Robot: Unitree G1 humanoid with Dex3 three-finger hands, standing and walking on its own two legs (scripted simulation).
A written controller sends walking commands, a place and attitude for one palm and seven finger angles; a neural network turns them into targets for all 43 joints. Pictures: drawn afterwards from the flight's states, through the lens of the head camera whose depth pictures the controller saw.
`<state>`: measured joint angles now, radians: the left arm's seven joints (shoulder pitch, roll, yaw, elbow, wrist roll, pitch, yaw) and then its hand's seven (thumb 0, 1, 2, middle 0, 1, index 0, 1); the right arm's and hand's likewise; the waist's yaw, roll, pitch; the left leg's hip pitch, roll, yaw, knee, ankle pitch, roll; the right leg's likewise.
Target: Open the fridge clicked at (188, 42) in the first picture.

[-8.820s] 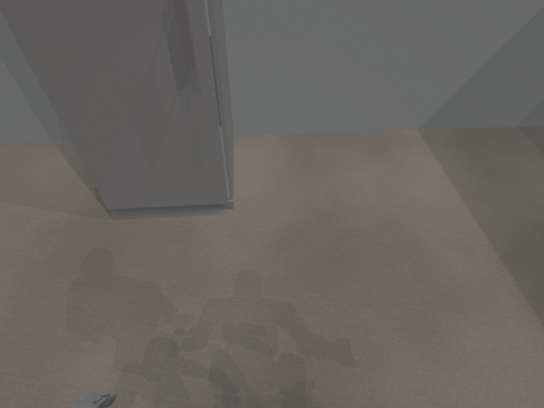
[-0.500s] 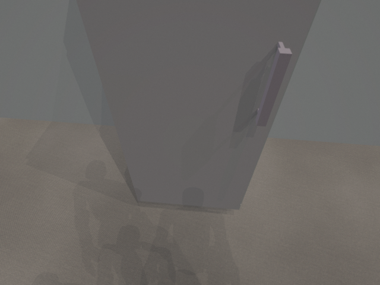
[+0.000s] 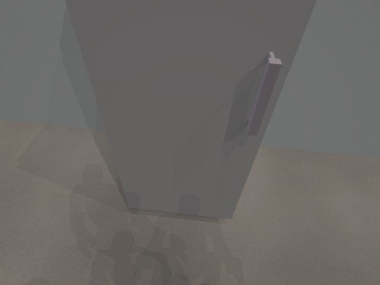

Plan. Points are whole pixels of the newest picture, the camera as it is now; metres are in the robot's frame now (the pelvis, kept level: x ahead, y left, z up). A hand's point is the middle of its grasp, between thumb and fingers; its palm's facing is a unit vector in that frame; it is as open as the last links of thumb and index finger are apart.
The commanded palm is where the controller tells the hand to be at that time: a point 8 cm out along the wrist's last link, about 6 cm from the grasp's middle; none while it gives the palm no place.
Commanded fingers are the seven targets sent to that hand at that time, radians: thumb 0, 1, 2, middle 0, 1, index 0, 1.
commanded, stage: look again from close up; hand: right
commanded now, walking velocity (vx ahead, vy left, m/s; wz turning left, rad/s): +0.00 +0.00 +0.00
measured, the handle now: (260, 96) +0.57 -0.15 +0.12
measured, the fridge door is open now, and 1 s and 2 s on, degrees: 0 0 0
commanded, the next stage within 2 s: shuffle to correct the standing spot in 0.84 s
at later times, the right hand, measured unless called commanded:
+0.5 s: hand out of the picture +0.04 -0.18 -0.17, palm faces -0.01 +0.97 -0.24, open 7.4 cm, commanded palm none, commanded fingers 0.00 -0.90 -0.90 0.20 0.30 0.20 0.30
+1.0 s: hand out of the picture +0.04 -0.17 -0.17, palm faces +0.00 +0.97 -0.23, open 7.4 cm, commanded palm none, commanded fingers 0.00 -0.90 -0.90 0.20 0.30 0.20 0.30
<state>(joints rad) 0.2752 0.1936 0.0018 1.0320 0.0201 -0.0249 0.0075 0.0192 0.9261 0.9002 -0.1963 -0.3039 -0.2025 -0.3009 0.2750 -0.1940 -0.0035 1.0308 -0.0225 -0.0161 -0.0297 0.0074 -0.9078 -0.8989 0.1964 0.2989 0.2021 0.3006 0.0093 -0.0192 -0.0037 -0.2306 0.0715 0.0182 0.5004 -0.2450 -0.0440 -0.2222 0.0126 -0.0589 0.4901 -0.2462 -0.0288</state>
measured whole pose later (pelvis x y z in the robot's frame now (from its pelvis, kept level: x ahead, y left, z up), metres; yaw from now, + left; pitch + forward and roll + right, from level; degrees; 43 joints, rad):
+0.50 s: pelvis +0.01 +0.02 +0.00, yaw +0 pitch -1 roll +0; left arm 0.20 0.22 -0.01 1.09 0.02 -0.02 0.00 0.01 0.91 0.90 -0.20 -0.30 -0.20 -0.30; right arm 0.24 -0.22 0.01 1.06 -0.02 -0.01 -0.02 0.01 -0.91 -0.90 0.20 0.30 0.20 0.30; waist 0.00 0.00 0.03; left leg -0.20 0.05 0.03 0.46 -0.23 -0.02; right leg -0.19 -0.01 -0.05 0.44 -0.23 0.00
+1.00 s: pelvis +0.01 +0.03 +0.01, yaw +0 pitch -1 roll +0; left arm 0.21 0.20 -0.01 1.12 0.02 -0.02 0.01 0.01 0.91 0.90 -0.20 -0.30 -0.20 -0.30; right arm 0.24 -0.21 0.01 1.08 -0.02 -0.02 -0.02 0.01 -0.91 -0.90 0.20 0.30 0.20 0.30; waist 0.00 0.00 0.03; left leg -0.19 0.03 0.04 0.44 -0.23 -0.01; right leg -0.18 -0.02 -0.04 0.42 -0.22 0.01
